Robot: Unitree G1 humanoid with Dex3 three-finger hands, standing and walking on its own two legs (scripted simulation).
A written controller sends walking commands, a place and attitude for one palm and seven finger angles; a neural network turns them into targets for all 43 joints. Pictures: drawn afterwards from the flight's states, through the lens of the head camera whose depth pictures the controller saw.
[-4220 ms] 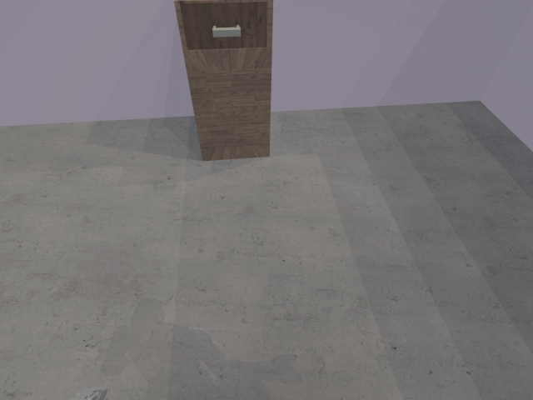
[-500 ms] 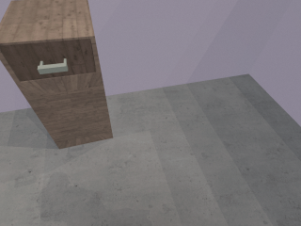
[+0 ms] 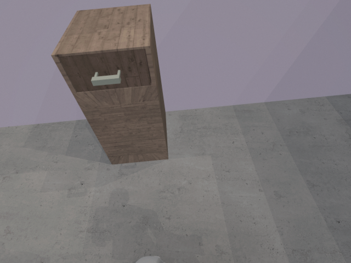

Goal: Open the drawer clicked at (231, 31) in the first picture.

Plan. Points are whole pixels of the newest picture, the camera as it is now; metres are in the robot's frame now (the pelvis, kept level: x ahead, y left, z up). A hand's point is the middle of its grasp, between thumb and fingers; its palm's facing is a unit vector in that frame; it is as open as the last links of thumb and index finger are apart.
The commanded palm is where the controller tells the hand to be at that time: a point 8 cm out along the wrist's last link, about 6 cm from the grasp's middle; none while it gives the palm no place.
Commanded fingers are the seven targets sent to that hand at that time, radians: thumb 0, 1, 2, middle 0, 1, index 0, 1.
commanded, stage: take the last steps up to it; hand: left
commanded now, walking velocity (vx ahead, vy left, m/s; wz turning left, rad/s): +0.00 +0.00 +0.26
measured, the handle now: (107, 76) +0.80 +0.34 -0.04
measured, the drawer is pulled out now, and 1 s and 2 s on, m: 0.00 0.00 0.00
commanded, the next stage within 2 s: come to a stop and stand still in 1.08 s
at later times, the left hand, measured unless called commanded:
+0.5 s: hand out of the picture +0.01 +0.25 -0.17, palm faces +0.14 -0.97 -0.19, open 7.4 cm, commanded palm none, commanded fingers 0.00 0.90 0.90 -0.20 -0.30 -0.20 -0.30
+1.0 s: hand (105, 236) +0.21 +0.23 -0.16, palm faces +0.16 -0.96 -0.21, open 7.1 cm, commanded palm none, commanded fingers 0.00 0.90 0.90 -0.20 -0.30 -0.20 -0.30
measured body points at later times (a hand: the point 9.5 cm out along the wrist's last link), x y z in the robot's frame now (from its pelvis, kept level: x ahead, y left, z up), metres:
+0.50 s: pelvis +0.03 +0.05 +0.01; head +0.04 +0.07 +0.46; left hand +0.00 +0.30 -0.15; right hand +0.05 -0.18 -0.14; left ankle -0.04 +0.13 -0.73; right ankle +0.05 -0.09 -0.67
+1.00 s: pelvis +0.19 +0.04 +0.01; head +0.20 +0.04 +0.46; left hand +0.20 +0.28 -0.14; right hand +0.24 -0.19 -0.15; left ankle +0.21 +0.18 -0.68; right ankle +0.19 -0.07 -0.73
